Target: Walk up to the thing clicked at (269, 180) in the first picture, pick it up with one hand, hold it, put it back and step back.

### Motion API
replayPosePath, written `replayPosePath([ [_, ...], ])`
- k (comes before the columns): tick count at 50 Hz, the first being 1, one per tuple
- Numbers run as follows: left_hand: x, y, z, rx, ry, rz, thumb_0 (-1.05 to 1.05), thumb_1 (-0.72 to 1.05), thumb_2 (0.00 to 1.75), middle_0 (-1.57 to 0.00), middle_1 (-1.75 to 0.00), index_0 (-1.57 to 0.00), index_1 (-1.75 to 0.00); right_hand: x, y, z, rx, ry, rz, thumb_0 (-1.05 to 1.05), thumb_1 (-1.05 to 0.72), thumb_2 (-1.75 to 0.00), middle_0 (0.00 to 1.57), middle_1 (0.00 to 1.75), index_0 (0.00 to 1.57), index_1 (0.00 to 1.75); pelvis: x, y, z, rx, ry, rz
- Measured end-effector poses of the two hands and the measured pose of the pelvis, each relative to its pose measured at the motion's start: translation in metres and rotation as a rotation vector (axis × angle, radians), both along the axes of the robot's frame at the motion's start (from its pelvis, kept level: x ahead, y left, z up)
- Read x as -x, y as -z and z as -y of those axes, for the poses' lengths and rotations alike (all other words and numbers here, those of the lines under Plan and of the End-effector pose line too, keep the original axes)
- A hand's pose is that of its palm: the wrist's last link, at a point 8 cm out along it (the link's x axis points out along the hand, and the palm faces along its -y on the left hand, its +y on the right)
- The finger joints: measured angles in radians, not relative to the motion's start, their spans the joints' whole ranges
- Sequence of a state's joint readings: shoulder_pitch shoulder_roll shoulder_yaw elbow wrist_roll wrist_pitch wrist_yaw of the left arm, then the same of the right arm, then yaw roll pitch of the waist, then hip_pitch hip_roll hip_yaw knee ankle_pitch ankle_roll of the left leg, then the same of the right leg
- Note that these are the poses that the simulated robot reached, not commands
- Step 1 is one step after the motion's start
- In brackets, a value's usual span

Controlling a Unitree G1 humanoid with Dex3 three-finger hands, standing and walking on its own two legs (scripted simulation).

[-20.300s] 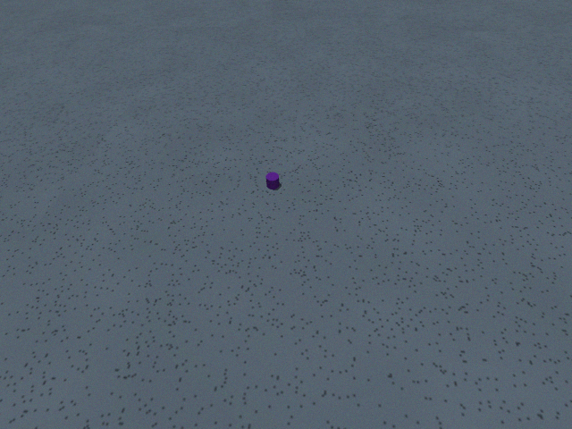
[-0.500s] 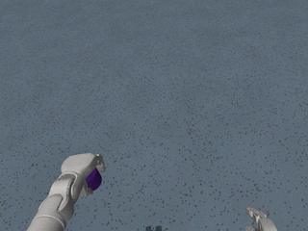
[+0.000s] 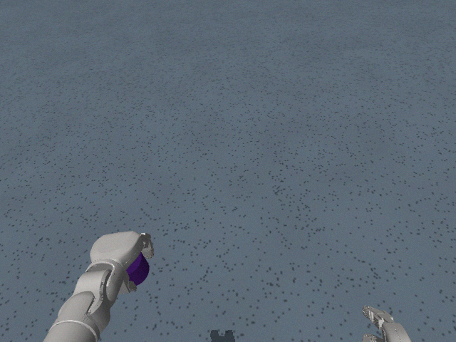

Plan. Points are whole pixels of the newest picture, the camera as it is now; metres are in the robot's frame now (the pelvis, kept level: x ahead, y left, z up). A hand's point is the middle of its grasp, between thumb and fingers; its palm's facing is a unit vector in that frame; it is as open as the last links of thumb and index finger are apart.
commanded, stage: crouch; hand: left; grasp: from above
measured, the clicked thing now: (129, 265) +0.31 +0.22 -0.08
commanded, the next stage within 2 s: lower in 1.72 s
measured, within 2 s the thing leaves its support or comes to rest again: neither
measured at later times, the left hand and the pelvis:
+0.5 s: hand (150, 286) +0.34 +0.24 -0.28, palm faces -0.40 +0.03 -0.91, open 8.4 cm; pelvis -0.05 +0.01 -0.17, yaw +0 degrees
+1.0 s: hand (163, 302) +0.36 +0.26 -0.49, palm faces -0.43 -0.01 -0.90, open 8.3 cm; pelvis -0.08 +0.01 -0.33, yaw -2 degrees
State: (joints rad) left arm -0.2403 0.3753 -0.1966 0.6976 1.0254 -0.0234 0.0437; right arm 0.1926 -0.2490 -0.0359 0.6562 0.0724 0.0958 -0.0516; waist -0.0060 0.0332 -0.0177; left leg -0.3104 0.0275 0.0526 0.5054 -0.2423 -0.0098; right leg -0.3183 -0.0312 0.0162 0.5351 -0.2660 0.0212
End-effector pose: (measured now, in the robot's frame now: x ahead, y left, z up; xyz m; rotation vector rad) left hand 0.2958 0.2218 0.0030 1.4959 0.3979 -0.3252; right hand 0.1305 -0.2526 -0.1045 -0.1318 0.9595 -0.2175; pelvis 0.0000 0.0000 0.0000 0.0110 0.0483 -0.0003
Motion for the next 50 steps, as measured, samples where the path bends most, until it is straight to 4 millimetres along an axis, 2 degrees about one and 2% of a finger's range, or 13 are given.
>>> replayPosePath([
  [6,-0.001,0.039,-0.005,-0.035,0.007,-0.007,-0.01,0.16,0.52,-0.65,-0.68,-0.76,-0.66,0.016,0.017,0.007,0.033,-0.018,-0.068,0.01,-0.9,-0.9,0.2,0.3,0.2,0.3,0.008,0.015,0.0,0.006,-0.013,-0.078],
  [11,-0.011,0.08,-0.007,-0.063,0.015,0.013,-0.01,0.16,0.51,-0.65,-0.68,-0.77,-0.66,0.043,0.045,0.017,0.068,-0.01,-0.136,0.01,-0.9,-0.9,0.2,0.3,0.2,0.3,0.018,0.044,-0.002,0.016,-0.018,-0.174],
  [20,-0.032,0.173,-0.013,-0.082,0.017,0.03,-0.01,0.16,0.52,-0.65,-0.67,-0.77,-0.66,0.104,0.121,0.026,0.125,0.032,-0.259,0.01,-0.91,-0.89,0.2,0.3,0.2,0.3,0.041,0.12,-0.007,0.037,-0.019,-0.356],
  [28,-0.048,0.253,-0.02,-0.088,0.001,0.037,-0.02,0.15,0.53,-0.65,-0.68,-0.77,-0.67,0.143,0.198,0.016,0.124,0.048,-0.348,0.01,-0.91,-0.89,0.2,0.3,0.2,0.3,0.059,0.19,-0.012,0.052,-0.016,-0.472],
  [33,-0.052,0.302,-0.025,-0.08,-0.01,0.004,-0.02,0.15,0.53,-0.65,-0.68,-0.77,-0.67,0.152,0.24,0.008,0.101,0.025,-0.372,0.01,-0.91,-0.89,0.2,0.3,0.2,0.3,0.066,0.228,-0.012,0.059,-0.015,-0.524],
  [40,-0.057,0.368,-0.03,-0.054,0.009,-0.007,-0.02,0.15,0.51,-0.66,-0.67,-0.78,-0.65,0.148,0.289,0.004,0.095,-0.04,-0.383,0.01,-0.91,-0.89,0.2,0.3,0.21,0.3,0.071,0.277,-0.009,0.075,-0.015,-0.578],
  [50,-0.066,0.43,-0.037,-0.048,-0.01,0.017,-0.02,0.15,0.5,-0.67,-0.66,-0.8,-0.63,0.137,0.334,0.013,0.117,-0.101,-0.391,0.01,-0.91,-0.9,0.2,0.3,0.21,0.3,0.076,0.328,-0.007,0.091,-0.002,-0.595],
])
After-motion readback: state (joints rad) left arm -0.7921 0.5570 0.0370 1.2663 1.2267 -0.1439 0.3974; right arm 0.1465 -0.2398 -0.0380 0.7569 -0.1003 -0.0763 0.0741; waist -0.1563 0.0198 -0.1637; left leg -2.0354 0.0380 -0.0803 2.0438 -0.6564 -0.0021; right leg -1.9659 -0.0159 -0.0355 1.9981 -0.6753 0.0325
